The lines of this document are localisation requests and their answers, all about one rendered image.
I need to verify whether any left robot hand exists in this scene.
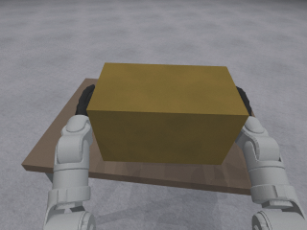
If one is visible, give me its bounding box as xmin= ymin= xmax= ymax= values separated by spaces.
xmin=75 ymin=84 xmax=95 ymax=117

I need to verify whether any right robot upper arm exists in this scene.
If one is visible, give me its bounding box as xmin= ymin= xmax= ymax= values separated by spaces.
xmin=251 ymin=211 xmax=307 ymax=230

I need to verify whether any carton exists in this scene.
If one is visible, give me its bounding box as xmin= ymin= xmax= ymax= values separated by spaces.
xmin=86 ymin=62 xmax=249 ymax=165

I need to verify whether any table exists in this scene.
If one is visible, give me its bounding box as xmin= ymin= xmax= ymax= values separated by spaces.
xmin=21 ymin=78 xmax=255 ymax=213

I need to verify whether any right robot forearm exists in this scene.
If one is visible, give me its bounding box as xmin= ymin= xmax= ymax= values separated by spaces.
xmin=235 ymin=116 xmax=307 ymax=222

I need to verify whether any left robot upper arm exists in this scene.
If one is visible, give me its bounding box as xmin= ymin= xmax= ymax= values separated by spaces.
xmin=44 ymin=211 xmax=96 ymax=230

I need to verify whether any left robot forearm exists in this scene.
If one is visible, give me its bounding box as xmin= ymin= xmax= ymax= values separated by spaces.
xmin=42 ymin=114 xmax=93 ymax=230

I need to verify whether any right robot hand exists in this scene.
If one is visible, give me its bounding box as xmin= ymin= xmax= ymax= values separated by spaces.
xmin=236 ymin=86 xmax=252 ymax=117

